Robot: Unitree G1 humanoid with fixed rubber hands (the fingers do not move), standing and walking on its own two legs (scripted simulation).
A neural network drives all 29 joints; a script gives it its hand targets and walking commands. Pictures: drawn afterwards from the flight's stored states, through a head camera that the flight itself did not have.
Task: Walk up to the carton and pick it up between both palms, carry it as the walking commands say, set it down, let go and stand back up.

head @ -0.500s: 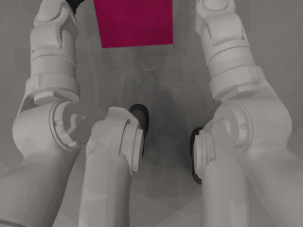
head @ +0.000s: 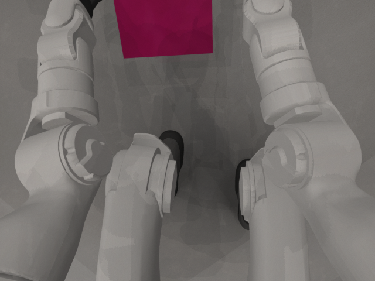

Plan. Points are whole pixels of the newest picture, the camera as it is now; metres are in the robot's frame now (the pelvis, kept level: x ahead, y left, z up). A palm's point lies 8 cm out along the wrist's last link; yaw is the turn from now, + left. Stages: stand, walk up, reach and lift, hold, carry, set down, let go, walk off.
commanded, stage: set down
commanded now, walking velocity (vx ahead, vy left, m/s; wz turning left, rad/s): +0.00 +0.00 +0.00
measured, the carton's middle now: out of the picture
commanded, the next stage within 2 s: none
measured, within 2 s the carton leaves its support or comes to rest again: rests again in 0.46 s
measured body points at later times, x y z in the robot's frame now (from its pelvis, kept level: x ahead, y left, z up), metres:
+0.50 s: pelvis +0.00 +0.00 +0.00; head +0.38 +0.01 +0.23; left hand +0.51 +0.25 -0.20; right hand +0.55 -0.02 -0.21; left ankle +0.12 +0.13 -0.35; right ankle +0.06 -0.11 -0.35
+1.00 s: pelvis -0.03 +0.01 +0.00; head +0.35 +0.03 +0.24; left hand +0.50 +0.27 -0.17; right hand +0.57 -0.04 -0.17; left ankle +0.12 +0.13 -0.35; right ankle +0.06 -0.11 -0.35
